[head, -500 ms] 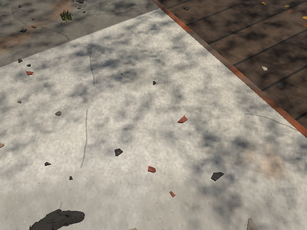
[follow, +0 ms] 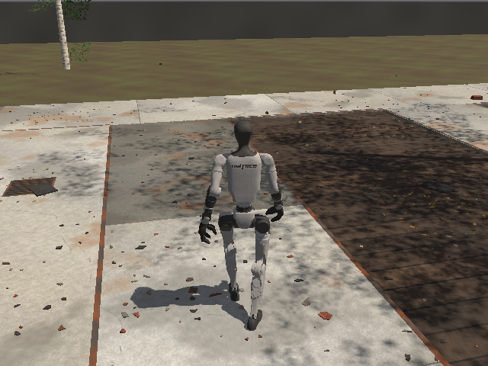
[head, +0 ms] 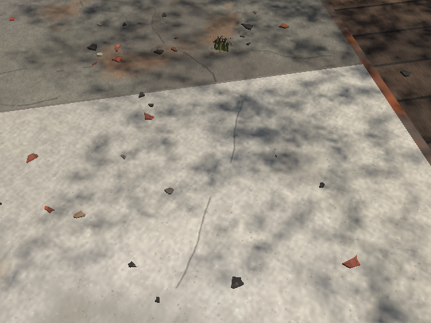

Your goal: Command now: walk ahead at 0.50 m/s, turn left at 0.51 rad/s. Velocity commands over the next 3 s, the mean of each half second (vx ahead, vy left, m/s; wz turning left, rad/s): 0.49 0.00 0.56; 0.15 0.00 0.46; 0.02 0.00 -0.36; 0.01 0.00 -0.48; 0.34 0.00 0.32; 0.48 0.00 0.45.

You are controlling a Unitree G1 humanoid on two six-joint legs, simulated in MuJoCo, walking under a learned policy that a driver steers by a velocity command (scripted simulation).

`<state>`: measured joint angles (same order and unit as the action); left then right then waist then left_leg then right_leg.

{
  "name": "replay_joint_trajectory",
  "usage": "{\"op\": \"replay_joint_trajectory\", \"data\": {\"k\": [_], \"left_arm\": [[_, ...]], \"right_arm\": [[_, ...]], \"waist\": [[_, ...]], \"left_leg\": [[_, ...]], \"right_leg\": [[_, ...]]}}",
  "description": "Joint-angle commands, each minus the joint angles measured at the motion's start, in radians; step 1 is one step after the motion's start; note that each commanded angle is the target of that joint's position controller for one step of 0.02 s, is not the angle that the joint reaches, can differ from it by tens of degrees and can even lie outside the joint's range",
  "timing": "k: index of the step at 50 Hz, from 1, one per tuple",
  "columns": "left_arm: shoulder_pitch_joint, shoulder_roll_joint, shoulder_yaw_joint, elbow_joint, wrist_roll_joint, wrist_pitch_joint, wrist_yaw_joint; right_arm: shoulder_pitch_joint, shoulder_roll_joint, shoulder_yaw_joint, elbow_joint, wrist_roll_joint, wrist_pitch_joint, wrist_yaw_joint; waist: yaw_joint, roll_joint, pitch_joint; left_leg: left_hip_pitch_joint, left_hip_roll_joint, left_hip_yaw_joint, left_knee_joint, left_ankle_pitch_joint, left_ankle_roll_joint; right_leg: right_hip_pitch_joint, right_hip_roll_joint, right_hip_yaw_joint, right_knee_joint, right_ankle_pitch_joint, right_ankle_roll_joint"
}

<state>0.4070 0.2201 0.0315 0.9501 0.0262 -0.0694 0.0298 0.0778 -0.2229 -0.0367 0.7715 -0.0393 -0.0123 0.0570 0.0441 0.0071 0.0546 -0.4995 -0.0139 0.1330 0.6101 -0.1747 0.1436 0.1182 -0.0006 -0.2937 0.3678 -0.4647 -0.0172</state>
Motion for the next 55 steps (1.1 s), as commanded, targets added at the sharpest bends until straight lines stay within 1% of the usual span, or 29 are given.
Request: {"op": "replay_joint_trajectory", "data": {"k": [1, 2, 3, 4, 5, 6, 8, 11, 16, 21, 23, 25, 26, 27, 28, 29, 30, 31, 33, 36, 42, 46, 48, 49, 50, 51, 52, 53, 55], "left_arm": [[-0.028, 0.203, 0.044, -0.067, -0.003, 0.006, 0.004], [0.008, 0.084, 0.019, -0.135, -0.018, -0.003, -0.017], [-0.1, 0.149, 0.032, -0.175, -0.009, -0.015, -0.023], [-0.166, 0.139, 0.026, -0.202, -0.013, -0.029, -0.028], [-0.156, 0.136, 0.021, -0.198, -0.016, -0.039, -0.028], [-0.144, 0.134, 0.024, -0.187, -0.007, -0.034, -0.027], [-0.105, 0.121, 0.021, -0.182, 0.021, 0.006, -0.031], [-0.143, 0.099, 0.016, -0.206, 0.025, 0.036, -0.04], [-0.351, 0.1, 0.009, -0.278, 0.016, 0.038, -0.045], [-0.473, 0.113, 0.002, -0.33, 0.003, 0.02, -0.051], [-0.422, 0.13, 0.005, -0.325, 0.002, 0.008, -0.044], [-0.256, 0.169, 0.021, -0.277, 0.004, -0.01, -0.026], [-0.135, 0.203, 0.031, -0.255, 0.015, -0.028, -0.015], [0.002, 0.282, 0.044, -0.256, 0.034, -0.032, 0.0], [-0.037, 0.313, 0.051, -0.275, 0.015, -0.01, -0.007], [-0.064, 0.25, 0.043, -0.283, -0.006, 0.01, -0.015], [-0.136, 0.19, 0.032, -0.299, -0.012, 0.016, -0.009], [-0.191, 0.114, 0.008, -0.308, -0.012, 0.022, -0.007], [-0.209, 0.129, 0.009, -0.291, -0.002, 0.022, -0.002], [-0.196, 0.151, 0.02, -0.276, -0.001, 0.01, -0.005], [-0.19, 0.171, 0.033, -0.265, 0.0, 0.031, -0.008], [-0.148, 0.192, 0.037, -0.233, -0.002, 0.052, -0.025], [-0.151, 0.145, 0.018, -0.217, -0.009, 0.065, -0.034], [-0.094, 0.068, -0.004, -0.218, -0.002, 0.064, -0.047], [-0.014, 0.013, -0.02, -0.22, -0.019, 0.072, -0.049], [-0.061, 0.098, -0.001, -0.196, -0.025, 0.092, -0.043], [-0.093, 0.127, 0.013, -0.207, -0.03, 0.098, -0.046], [-0.113, 0.145, 0.024, -0.205, -0.026, 0.1, -0.045], [-0.084, 0.153, 0.038, -0.19, -0.013, 0.102, -0.042]], "right_arm": [[0.361, -0.171, -0.068, 0.046, -0.016, -0.018, -0.026], [0.367, -0.299, -0.104, 0.041, -0.014, -0.013, -0.041], [0.37, -0.307, -0.106, 0.03, 0.026, -0.003, -0.038], [0.318, -0.279, -0.099, 0.037, 0.032, 0.0, -0.047], [0.276, -0.22, -0.084, 0.039, 0.035, -0.002, -0.051], [0.23, -0.183, -0.074, 0.035, 0.033, -0.008, -0.054], [0.19, -0.151, -0.059, 0.026, 0.039, -0.025, -0.056], [0.226, -0.189, -0.067, 0.034, 0.039, -0.046, -0.05], [0.319, -0.198, -0.072, 0.044, 0.038, -0.042, -0.05], [0.38, -0.213, -0.076, 0.043, 0.025, -0.037, -0.059], [0.349, -0.224, -0.079, 0.032, 0.021, -0.032, -0.068], [0.297, -0.236, -0.082, 0.016, 0.028, -0.036, -0.069], [0.277, -0.218, -0.078, 0.007, 0.044, -0.045, -0.062], [0.305, -0.127, -0.053, -0.036, 0.061, -0.05, -0.065], [0.435, -0.136, -0.059, -0.047, 0.061, -0.037, -0.078], [0.474, -0.179, -0.067, -0.001, 0.025, -0.015, -0.087], [0.422, -0.175, -0.064, -0.004, 0.023, 0.0, -0.082], [0.341, -0.187, -0.067, -0.008, 0.014, 0.014, -0.07], [0.302, -0.16, -0.065, -0.023, 0.011, 0.042, -0.041], [0.288, -0.136, -0.06, -0.044, 0.019, 0.06, -0.03], [0.149, -0.102, -0.033, -0.112, 0.014, 0.077, -0.009], [0.139, -0.09, -0.017, -0.109, 0.017, 0.065, -0.025], [0.186, -0.073, -0.003, -0.077, 0.008, 0.043, -0.041], [0.198, -0.12, -0.003, -0.075, -0.011, 0.028, -0.055], [0.094, -0.182, -0.003, -0.11, 0.0, 0.022, -0.068], [0.068, -0.16, -0.01, -0.1, 0.009, 0.02, -0.076], [0.03, -0.146, -0.002, -0.097, 0.008, 0.019, -0.078], [0.024, -0.151, -0.004, -0.092, 0.01, 0.02, -0.084], [0.064, -0.161, -0.009, -0.077, 0.022, 0.018, -0.098]], "waist": [[-0.208, -0.03, -0.199], [-0.148, 0.212, -0.278], [-0.176, 0.111, -0.333], [-0.154, 0.047, -0.19], [-0.111, -0.016, -0.102], [-0.066, -0.05, -0.047], [-0.017, -0.024, -0.053], [-0.014, -0.002, -0.052], [-0.094, 0.049, -0.019], [-0.141, 0.063, -0.024], [-0.105, 0.072, -0.024], [-0.028, 0.068, -0.087], [0.036, 0.024, -0.16], [0.061, -0.121, -0.322], [-0.029, -0.289, -0.41], [-0.049, -0.158, -0.362], [-0.053, -0.146, -0.314], [-0.051, -0.076, -0.195], [-0.066, -0.14, -0.105], [-0.085, -0.13, -0.127], [-0.057, -0.16, -0.116], [-0.039, -0.168, -0.123], [-0.077, -0.092, -0.109], [-0.05, 0.071, -0.139], [0.014, 0.229, -0.11], [-0.032, 0.192, -0.088], [-0.015, 0.194, -0.055], [-0.025, 0.194, -0.041], [-0.034, 0.184, -0.07]], "left_leg": [[0.456, -0.024, -0.096, -0.124, -0.094, 0.11], [0.77, 0.288, -0.602, -0.162, -0.084, 0.262], [0.807, 0.355, -0.891, -0.298, -0.028, 0.319], [0.71, 0.339, -0.723, -0.318, 0.023, 0.284], [0.575, 0.304, -0.624, -0.335, 0.11, 0.238], [0.468, 0.248, -0.54, -0.349, 0.198, 0.193], [0.357, 0.178, -0.438, -0.372, 0.301, 0.165], [0.306, 0.129, -0.39, -0.391, 0.34, 0.156], [0.365, 0.098, -0.412, -0.391, 0.264, 0.104], [0.472, 0.125, -0.47, -0.31, 0.363, 0.088], [0.457, 0.117, -0.479, -0.229, 0.502, 0.044], [0.41, 0.062, -0.472, -0.061, 0.649, -0.018], [0.323, -0.002, -0.433, 0.125, 0.558, -0.051], [0.17, -0.07, -0.33, 0.419, 0.056, -0.08], [0.014, -0.173, -0.251, 0.605, -0.496, -0.083], [-0.021, -0.103, -0.261, 0.715, -0.459, -0.097], [-0.067, -0.072, -0.232, 0.75, -0.384, -0.111], [-0.056, -0.028, -0.217, 0.684, -0.327, -0.125], [-0.012, -0.015, -0.195, 0.637, -0.268, -0.151], [0.007, -0.022, -0.181, 0.583, -0.21, -0.159], [0.093, 0.024, -0.133, 0.287, -0.125, -0.152], [0.224, -0.019, -0.107, 0.049, -0.165, -0.129], [0.427, 0.003, -0.132, -0.264, 0.015, -0.111], [0.518, 0.215, -0.352, -0.367, 0.09, -0.098], [0.379, 0.377, -0.471, -0.37, 0.252, -0.001], [0.262, 0.325, -0.394, -0.346, 0.147, 0.037], [0.257, 0.28, -0.348, -0.344, 0.11, 0.023], [0.281, 0.254, -0.311, -0.337, 0.13, 0.012], [0.359, 0.263, -0.261, -0.286, 0.385, 0.039]], "right_leg": [[-0.21, -0.23, 0.038, 0.604, 1.005, -0.061], [-0.656, -0.044, 0.053, 0.998, 0.13, 0.0], [-0.816, 0.041, 0.293, 1.137, -0.044, 0.008], [-0.894, -0.033, 0.345, 1.096, 0.056, -0.001], [-0.854, -0.07, 0.336, 0.995, 0.122, -0.002], [-0.798, -0.095, 0.335, 0.913, 0.137, 0.004], [-0.69, -0.109, 0.334, 0.823, 0.141, 0.033], [-0.693, -0.105, 0.302, 0.709, 0.195, 0.065], [-0.772, -0.088, 0.297, 0.449, 0.386, 0.084], [-0.755, -0.037, 0.305, 0.283, 0.41, 0.065], [-0.641, -0.006, 0.316, 0.202, 0.371, 0.041], [-0.399, 0.039, 0.305, 0.101, 0.388, 0.007], [-0.194, -0.038, 0.35, 0.049, 0.505, -0.024], [0.056, -0.333, 0.581, 0.104, 0.773, -0.075], [0.116, -0.517, 0.877, 0.094, 1.083, -0.183], [0.05, -0.487, 0.826, 0.136, 1.187, -0.219], [-0.035, -0.463, 0.763, 0.085, 0.936, -0.239], [-0.172, -0.363, 0.618, 0.015, 0.796, -0.194], [-0.298, -0.284, 0.462, -0.039, 0.811, -0.171], [-0.32, -0.282, 0.368, -0.05, 0.885, -0.183], [-0.376, -0.281, 0.259, -0.072, 0.642, -0.176], [-0.37, -0.273, 0.299, -0.019, 0.539, -0.17], [-0.455, -0.223, 0.295, 0.042, 0.427, -0.088], [-0.502, -0.152, 0.247, 0.145, 0.25, -0.019], [-0.484, -0.054, 0.214, 0.143, -0.002, 0.022], [-0.382, -0.062, 0.267, 0.215, -0.027, 0.022], [-0.405, -0.029, 0.265, 0.227, 0.011, 0.015], [-0.442, -0.011, 0.263, 0.274, 0.029, 0.014], [-0.499, 0.004, 0.271, 0.419, -0.006, 0.013]]}}
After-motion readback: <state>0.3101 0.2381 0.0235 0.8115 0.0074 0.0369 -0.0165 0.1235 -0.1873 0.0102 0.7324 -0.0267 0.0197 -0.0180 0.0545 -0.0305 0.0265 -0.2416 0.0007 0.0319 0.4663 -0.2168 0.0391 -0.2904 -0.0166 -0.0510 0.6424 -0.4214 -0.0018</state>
